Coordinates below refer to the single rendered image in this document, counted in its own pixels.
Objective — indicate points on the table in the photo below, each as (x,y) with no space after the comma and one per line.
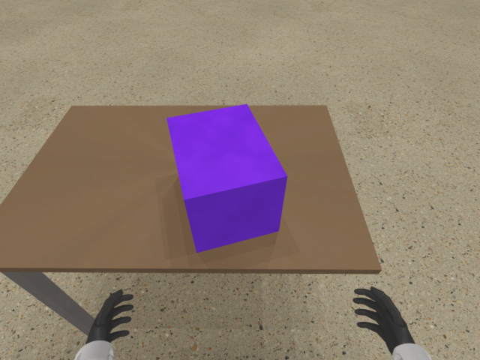
(103,195)

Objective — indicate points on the carton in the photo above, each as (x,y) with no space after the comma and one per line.
(232,183)

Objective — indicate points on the robot left forearm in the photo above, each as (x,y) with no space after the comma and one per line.
(96,350)

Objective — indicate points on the robot left hand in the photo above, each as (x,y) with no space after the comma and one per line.
(104,322)

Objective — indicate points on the robot right forearm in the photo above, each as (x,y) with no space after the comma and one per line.
(410,351)

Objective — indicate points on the robot right hand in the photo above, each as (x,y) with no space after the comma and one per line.
(392,327)

